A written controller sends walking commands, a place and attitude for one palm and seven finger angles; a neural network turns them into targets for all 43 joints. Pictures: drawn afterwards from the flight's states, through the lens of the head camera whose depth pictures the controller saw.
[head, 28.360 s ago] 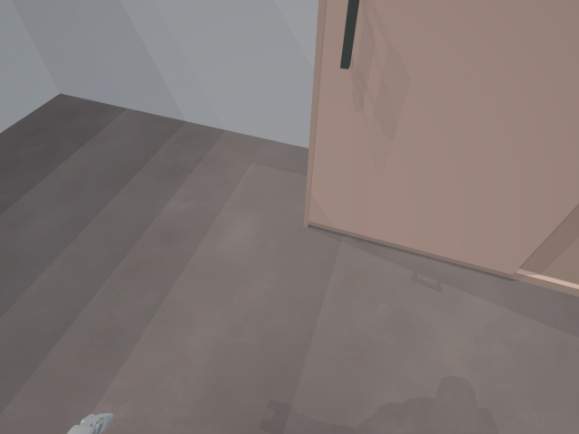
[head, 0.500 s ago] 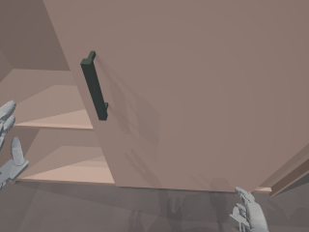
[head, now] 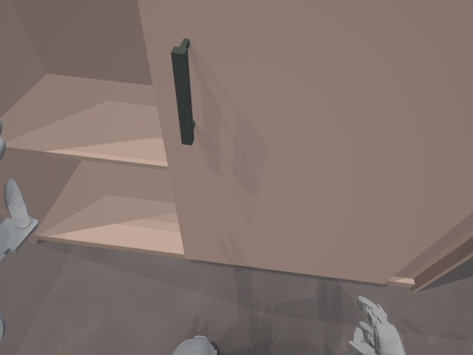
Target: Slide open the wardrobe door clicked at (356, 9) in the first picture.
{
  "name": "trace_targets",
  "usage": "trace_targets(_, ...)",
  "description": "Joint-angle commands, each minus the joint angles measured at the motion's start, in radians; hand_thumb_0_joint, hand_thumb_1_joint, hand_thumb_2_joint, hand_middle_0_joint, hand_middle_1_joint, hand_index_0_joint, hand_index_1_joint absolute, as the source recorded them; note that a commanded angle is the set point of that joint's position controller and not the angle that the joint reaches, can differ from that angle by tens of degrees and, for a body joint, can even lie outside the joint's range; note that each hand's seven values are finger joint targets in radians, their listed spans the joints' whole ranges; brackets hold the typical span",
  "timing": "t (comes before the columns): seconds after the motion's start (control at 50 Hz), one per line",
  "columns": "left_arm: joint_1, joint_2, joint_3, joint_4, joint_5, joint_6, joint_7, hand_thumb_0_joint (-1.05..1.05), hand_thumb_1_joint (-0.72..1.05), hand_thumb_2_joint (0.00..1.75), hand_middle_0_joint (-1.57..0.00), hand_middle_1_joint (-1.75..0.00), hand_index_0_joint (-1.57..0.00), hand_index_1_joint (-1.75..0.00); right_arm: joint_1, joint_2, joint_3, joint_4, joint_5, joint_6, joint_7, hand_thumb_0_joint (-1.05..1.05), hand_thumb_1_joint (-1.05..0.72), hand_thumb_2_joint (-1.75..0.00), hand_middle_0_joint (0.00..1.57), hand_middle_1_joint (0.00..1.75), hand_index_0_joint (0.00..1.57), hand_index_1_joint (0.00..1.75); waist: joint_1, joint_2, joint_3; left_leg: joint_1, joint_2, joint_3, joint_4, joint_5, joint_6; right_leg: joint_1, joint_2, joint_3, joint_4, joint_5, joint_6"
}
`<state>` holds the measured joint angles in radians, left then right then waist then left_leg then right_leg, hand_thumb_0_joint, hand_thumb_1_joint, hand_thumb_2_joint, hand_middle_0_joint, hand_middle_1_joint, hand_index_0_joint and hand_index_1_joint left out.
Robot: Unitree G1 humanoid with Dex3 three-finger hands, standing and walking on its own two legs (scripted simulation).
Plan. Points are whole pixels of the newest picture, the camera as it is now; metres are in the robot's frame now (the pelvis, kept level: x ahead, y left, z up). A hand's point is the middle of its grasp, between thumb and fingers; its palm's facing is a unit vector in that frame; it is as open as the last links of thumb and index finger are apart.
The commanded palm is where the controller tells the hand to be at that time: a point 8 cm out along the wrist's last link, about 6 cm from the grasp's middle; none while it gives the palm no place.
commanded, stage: step back with the hand held close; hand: left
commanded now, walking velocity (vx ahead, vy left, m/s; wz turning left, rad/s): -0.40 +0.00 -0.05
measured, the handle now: (186, 95) +0.54 +0.15 +0.14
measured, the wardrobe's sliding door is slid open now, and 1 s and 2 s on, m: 0.68 0.68 0.68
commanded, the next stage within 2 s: stop stepping back and stand still in 0.22 s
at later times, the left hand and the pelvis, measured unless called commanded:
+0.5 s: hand out of the picture +0.13 +0.26 +0.18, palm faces +0.32 -0.83 -0.47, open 7.4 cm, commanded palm +0.07 +0.31 +0.19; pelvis -0.09 +0.02 +0.01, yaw -4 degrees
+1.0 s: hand out of the picture +0.12 +0.27 +0.18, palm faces +0.37 -0.81 -0.46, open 7.4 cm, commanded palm +0.06 +0.31 +0.19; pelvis -0.10 +0.02 +0.01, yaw -4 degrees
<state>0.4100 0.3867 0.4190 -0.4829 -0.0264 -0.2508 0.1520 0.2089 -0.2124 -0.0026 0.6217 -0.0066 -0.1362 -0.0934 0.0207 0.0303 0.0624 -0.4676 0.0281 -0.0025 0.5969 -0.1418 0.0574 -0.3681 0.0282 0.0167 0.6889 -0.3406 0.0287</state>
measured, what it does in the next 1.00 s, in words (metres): walks backwards: right foot, then left foot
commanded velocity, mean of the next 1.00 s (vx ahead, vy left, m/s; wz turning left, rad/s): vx -0.02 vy -0.02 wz -0.01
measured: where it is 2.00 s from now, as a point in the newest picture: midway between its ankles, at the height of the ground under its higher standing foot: outside the picture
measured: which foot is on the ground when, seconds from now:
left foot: down 0.00-0.14, up 0.16-0.30, down 0.32-0.56, up 0.58-0.70, down 0.72-1.00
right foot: up 0.00-0.12, down 0.14-0.34, up 0.36-0.52, down 0.54-1.00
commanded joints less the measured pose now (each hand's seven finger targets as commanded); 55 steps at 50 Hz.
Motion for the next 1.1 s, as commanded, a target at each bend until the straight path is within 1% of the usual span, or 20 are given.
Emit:
trace_targets(0.0, 0.043, 0.193, 0.160, -0.231, -0.013, -0.088, 0.004, 0.00, 0.90, 0.90, -0.20, -0.30, -0.20, -0.30, -0.088, -0.140, -0.072, -0.169, -0.006, -0.075, 0.014, 0.00, -0.90, -0.90, 0.20, 0.30, 0.20, 0.30, 0.011, 0.193, -0.189, -0.055, 0.225, -0.254, -0.428, -0.475, 0.072, 0.192, 0.066, -0.035, 0.147, -0.128, -0.038)
trace_targets(0.08, 0.090, 0.193, 0.123, -0.240, -0.039, -0.083, -0.007, 0.00, 0.90, 0.90, -0.20, -0.30, -0.20, -0.30, -0.092, -0.118, -0.060, -0.158, -0.008, -0.058, 0.032, 0.00, -0.90, -0.90, 0.20, 0.30, 0.20, 0.30, 0.000, 0.153, -0.162, 0.054, 0.139, -0.125, -0.283, -0.346, -0.034, 0.160, -0.012, 0.013, -0.318, -0.107, -0.080)
trace_targets(0.12, 0.035, 0.268, 0.162, -0.234, -0.033, -0.085, 0.007, 0.00, 0.90, 0.90, -0.20, -0.30, -0.20, -0.30, -0.071, -0.090, -0.052, -0.125, -0.020, -0.031, 0.032, 0.00, -0.90, -0.90, 0.20, 0.30, 0.20, 0.30, 0.001, -0.167, -0.165, 0.194, -0.012, 0.016, 0.200, -0.192, -0.103, -0.098, -0.351, 0.402, -0.549, 0.057, -0.191)
trace_targets(0.14, -0.016, 0.229, 0.099, -0.206, -0.025, -0.063, 0.008, 0.00, 0.90, 0.90, -0.20, -0.30, -0.20, -0.30, -0.089, -0.097, -0.053, -0.125, -0.011, -0.033, 0.028, 0.00, -0.90, -0.90, 0.20, 0.30, 0.20, 0.30, 0.009, -0.252, -0.152, 0.131, -0.040, -0.010, 0.372, -0.264, -0.093, -0.114, -0.376, 0.359, -0.502, 0.169, -0.220)
trace_targets(0.18, -0.023, 0.215, 0.093, -0.176, -0.015, -0.039, 0.005, 0.00, 0.90, 0.90, -0.20, -0.30, -0.20, -0.30, -0.105, -0.082, -0.040, -0.135, -0.009, -0.033, 0.017, 0.00, -0.90, -0.90, 0.20, 0.30, 0.20, 0.30, -0.004, -0.248, -0.119, 0.053, -0.014, -0.031, 0.365, -0.270, -0.076, -0.007, -0.313, 0.234, -0.376, 0.500, -0.195)
trace_targets(0.24, -0.033, 0.225, 0.103, -0.153, -0.007, -0.024, 0.010, 0.00, 0.90, 0.90, -0.20, -0.30, -0.20, -0.30, -0.117, -0.096, -0.020, -0.123, -0.014, -0.017, -0.011, 0.00, -0.90, -0.90, 0.20, 0.30, 0.20, 0.30, -0.017, -0.094, -0.109, 0.141, -0.030, 0.021, -0.069, -0.104, -0.067, 0.091, -0.201, 0.120, -0.220, 0.733, -0.107)
trace_targets(0.28, -0.040, 0.240, 0.112, -0.246, -0.012, -0.040, 0.006, 0.00, 0.90, 0.90, -0.20, -0.30, -0.20, -0.30, -0.101, -0.147, -0.042, -0.152, -0.002, -0.016, -0.014, 0.00, -0.90, -0.90, 0.20, 0.30, 0.20, 0.30, -0.005, 0.121, -0.216, 0.258, 0.138, -0.118, -0.238, 0.436, -0.006, 0.102, -0.040, 0.033, -0.065, 0.466, -0.008)
trace_targets(0.32, 0.060, 0.253, 0.147, -0.236, -0.028, -0.056, -0.004, 0.00, 0.90, 0.90, -0.20, -0.30, -0.20, -0.30, -0.068, -0.144, -0.067, -0.175, 0.006, -0.043, 0.009, 0.00, -0.90, -0.90, 0.20, 0.30, 0.20, 0.30, 0.017, 0.120, -0.323, 0.398, 0.249, -0.203, -0.229, 0.577, 0.069, 0.022, 0.033, 0.032, 0.067, -0.075, -0.008)
trace_targets(0.36, 0.092, 0.237, 0.160, -0.341, -0.045, -0.041, -0.008, 0.00, 0.90, 0.90, -0.20, -0.30, -0.20, -0.30, -0.071, -0.126, -0.065, -0.180, -0.017, -0.065, 0.021, 0.00, -0.90, -0.90, 0.20, 0.30, 0.20, 0.30, 0.002, 0.247, -0.308, 0.318, 0.287, -0.321, -0.321, 0.308, 0.094, 0.022, 0.022, 0.043, 0.205, -0.167, -0.015)
trace_targets(0.42, 0.190, 0.232, 0.183, -0.343, -0.040, -0.022, 0.008, 0.00, 0.90, 0.90, -0.20, -0.30, -0.20, -0.30, -0.054, -0.134, -0.062, -0.179, 0.000, -0.074, 0.034, 0.00, -0.90, -0.90, 0.20, 0.30, 0.20, 0.30, -0.004, 0.124, -0.280, 0.191, 0.216, -0.202, -0.328, -0.131, 0.070, 0.167, 0.013, -0.004, -0.011, -0.089, -0.021)
trace_targets(0.48, 0.169, 0.208, 0.153, -0.252, -0.021, 0.002, 0.009, 0.00, 0.90, 0.90, -0.20, -0.30, -0.20, -0.30, -0.085, -0.131, -0.047, -0.185, -0.001, -0.049, 0.022, 0.00, -0.90, -0.90, 0.20, 0.30, 0.20, 0.30, -0.021, 0.153, -0.137, -0.055, 0.088, -0.087, -0.357, -0.524, -0.023, 0.337, 0.023, -0.059, -0.269, -0.101, -0.055)
trace_targets(0.56, 0.019, 0.199, 0.111, -0.163, -0.021, 0.007, 0.006, 0.00, 0.90, 0.90, -0.20, -0.30, -0.20, -0.30, -0.058, -0.128, -0.060, -0.131, -0.013, -0.029, 0.004, 0.00, -0.90, -0.90, 0.20, 0.30, 0.20, 0.30, -0.023, -0.237, -0.094, 0.162, -0.035, -0.019, 0.303, -0.212, -0.067, -0.110, -0.307, 0.374, -0.554, -0.439, -0.226)
trace_targets(0.66, -0.083, 0.163, 0.045, -0.097, -0.001, 0.005, 0.019, 0.00, 0.90, 0.90, -0.20, -0.30, -0.20, -0.30, -0.049, -0.129, -0.034, -0.099, -0.009, -0.049, -0.011, 0.00, -0.90, -0.90, 0.20, 0.30, 0.20, 0.30, -0.044, -0.025, -0.049, 0.236, -0.002, 0.004, -0.098, -0.272, -0.012, -0.053, -0.176, 0.131, -0.320, -0.278, -0.131)
trace_targets(0.7, -0.113, 0.180, 0.057, -0.199, 0.001, -0.017, 0.022, 0.00, 0.90, 0.90, -0.20, -0.30, -0.20, -0.30, -0.058, -0.163, -0.042, -0.124, -0.004, -0.068, -0.012, 0.00, -0.90, -0.90, 0.20, 0.30, 0.20, 0.30, -0.034, 0.195, -0.052, 0.253, 0.178, -0.320, -0.329, -0.407, 0.068, -0.084, -0.013, -0.009, -0.036, -0.137, -0.052)
trace_targets(0.74, -0.062, 0.229, 0.110, -0.210, 0.000, -0.026, 0.018, 0.00, 0.90, 0.90, -0.20, -0.30, -0.20, -0.30, -0.059, -0.123, -0.032, -0.111, -0.017, -0.077, -0.006, 0.00, -0.90, -0.90, 0.20, 0.30, 0.20, 0.30, -0.039, 0.221, -0.073, 0.174, 0.265, -0.500, -0.473, -0.583, 0.117, -0.064, 0.005, -0.007, 0.163, -0.144, -0.030)
trace_targets(0.78, -0.011, 0.210, 0.108, -0.255, 0.008, -0.024, 0.015, 0.00, 0.90, 0.90, -0.20, -0.30, -0.20, -0.30, -0.061, -0.108, -0.026, -0.120, -0.026, -0.087, 0.011, 0.00, -0.90, -0.90, 0.20, 0.30, 0.20, 0.30, -0.028, 0.195, -0.030, 0.114, 0.244, -0.410, -0.442, -0.460, 0.125, -0.006, -0.026, 0.001, 0.102, -0.105, -0.038)
trace_targets(0.86, 0.098, 0.205, 0.124, -0.216, 0.005, -0.025, 0.018, 0.00, 0.90, 0.90, -0.20, -0.30, -0.20, -0.30, -0.051, -0.126, -0.029, -0.125, -0.018, -0.082, 0.022, 0.00, -0.90, -0.90, 0.20, 0.30, 0.20, 0.30, -0.020, 0.112, -0.126, 0.034, 0.110, -0.131, -0.241, -0.213, 0.019, 0.324, -0.017, -0.042, -0.267, 0.062, -0.052)
trace_targets(0.96, 0.082, 0.184, 0.108, -0.077, -0.020, -0.020, 0.007, 0.00, 0.90, 0.90, -0.20, -0.30, -0.20, -0.30, -0.022, -0.117, -0.043, -0.110, -0.004, -0.063, 0.028, 0.00, -0.90, -0.90, 0.20, 0.30, 0.20, 0.30, -0.031, -0.142, -0.105, 0.092, -0.005, -0.015, 0.078, -0.182, -0.039, 0.136, -0.245, 0.317, -0.410, -0.040, -0.169)
trace_targets(1.0, 0.035, 0.187, 0.099, -0.089, -0.020, -0.027, 0.010, 0.00, 0.90, 0.90, -0.20, -0.30, -0.20, -0.30, -0.037, -0.111, -0.034, -0.109, 0.000, -0.055, 0.026, 0.00, -0.90, -0.90, 0.20, 0.30, 0.20, 0.30, -0.031, -0.153, -0.085, 0.129, 0.003, -0.018, 0.044, -0.158, -0.038, 0.113, -0.252, 0.266, -0.403, 0.006, -0.167)
trace_targets(1.08, 0.001, 0.197, 0.096, -0.142, -0.014, -0.033, 0.007, 0.00, 0.90, 0.90, -0.20, -0.30, -0.20, -0.30, -0.072, -0.130, -0.028, -0.117, -0.005, -0.058, 0.010, 0.00, -0.90, -0.90, 0.20, 0.30, 0.20, 0.30, -0.019, 0.027, -0.113, 0.246, 0.062, -0.101, -0.180, 0.110, -0.013, 0.141, -0.075, 0.055, -0.238, 0.214, -0.057)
